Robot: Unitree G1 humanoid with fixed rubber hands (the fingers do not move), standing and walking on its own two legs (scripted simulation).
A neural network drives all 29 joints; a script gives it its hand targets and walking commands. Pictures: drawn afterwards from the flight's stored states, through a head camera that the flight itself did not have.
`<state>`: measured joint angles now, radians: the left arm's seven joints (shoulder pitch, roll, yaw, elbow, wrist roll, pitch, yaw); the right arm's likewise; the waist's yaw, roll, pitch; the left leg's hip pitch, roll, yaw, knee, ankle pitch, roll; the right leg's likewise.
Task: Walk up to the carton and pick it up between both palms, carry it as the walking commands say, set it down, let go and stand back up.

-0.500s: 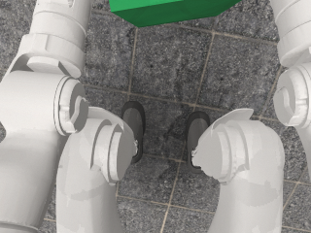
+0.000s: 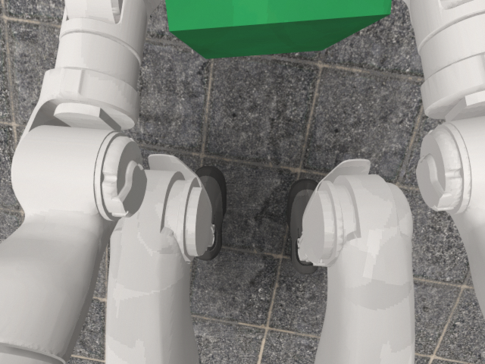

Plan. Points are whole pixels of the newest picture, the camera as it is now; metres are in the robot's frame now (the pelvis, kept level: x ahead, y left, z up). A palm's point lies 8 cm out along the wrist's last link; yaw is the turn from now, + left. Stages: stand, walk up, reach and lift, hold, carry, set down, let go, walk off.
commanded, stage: reach and lift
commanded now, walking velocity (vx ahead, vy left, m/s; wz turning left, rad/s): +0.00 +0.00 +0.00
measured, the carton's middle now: out of the picture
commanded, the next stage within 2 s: none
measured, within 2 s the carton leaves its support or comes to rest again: neither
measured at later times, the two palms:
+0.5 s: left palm out of the picture +0.56 +0.14 -0.09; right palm out of the picture +0.57 -0.15 -0.10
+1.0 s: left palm out of the picture +0.55 +0.13 -0.02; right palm out of the picture +0.56 -0.16 -0.03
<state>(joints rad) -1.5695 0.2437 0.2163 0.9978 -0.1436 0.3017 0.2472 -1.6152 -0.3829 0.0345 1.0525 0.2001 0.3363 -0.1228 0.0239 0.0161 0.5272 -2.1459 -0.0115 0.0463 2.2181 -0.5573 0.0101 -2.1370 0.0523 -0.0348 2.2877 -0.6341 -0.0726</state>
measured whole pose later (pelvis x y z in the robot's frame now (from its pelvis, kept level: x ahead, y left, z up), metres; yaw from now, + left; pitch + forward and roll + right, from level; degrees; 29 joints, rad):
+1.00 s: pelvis -0.01 -0.01 +0.08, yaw -2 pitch +25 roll +5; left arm -1.37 0.15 0.41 0.61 0.00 0.47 0.18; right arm -1.50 -0.28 -0.08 0.77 0.08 0.48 -0.14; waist 0.02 0.02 0.53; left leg -1.85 -0.05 0.00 1.97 -0.56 0.00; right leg -1.87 0.11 0.00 2.04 -0.60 -0.07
